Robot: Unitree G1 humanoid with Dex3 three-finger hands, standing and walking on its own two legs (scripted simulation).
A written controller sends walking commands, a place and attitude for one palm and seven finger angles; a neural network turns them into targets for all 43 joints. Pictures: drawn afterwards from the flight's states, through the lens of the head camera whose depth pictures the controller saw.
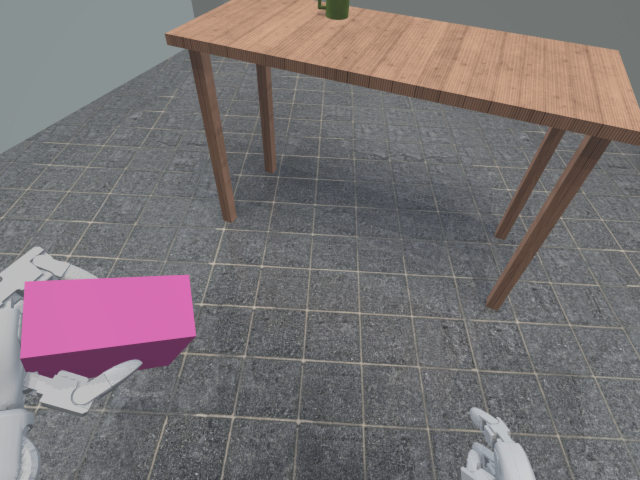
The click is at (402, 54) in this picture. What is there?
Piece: table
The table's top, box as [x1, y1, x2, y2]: [165, 0, 639, 145]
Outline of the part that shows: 165,33 167,44 636,145 639,144 639,109 618,50 349,6 349,13 346,19 333,20 325,16 325,10 317,8 317,1 314,0 231,0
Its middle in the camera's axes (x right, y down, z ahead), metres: +0.23 -0.60 +1.20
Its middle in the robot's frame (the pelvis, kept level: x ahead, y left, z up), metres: +1.31 -0.15 +0.02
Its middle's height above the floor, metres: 0.79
